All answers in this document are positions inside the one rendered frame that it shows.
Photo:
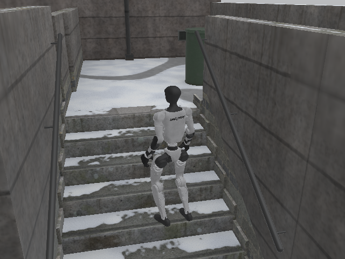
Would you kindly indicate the stairs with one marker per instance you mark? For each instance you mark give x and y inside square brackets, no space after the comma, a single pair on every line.
[108,202]

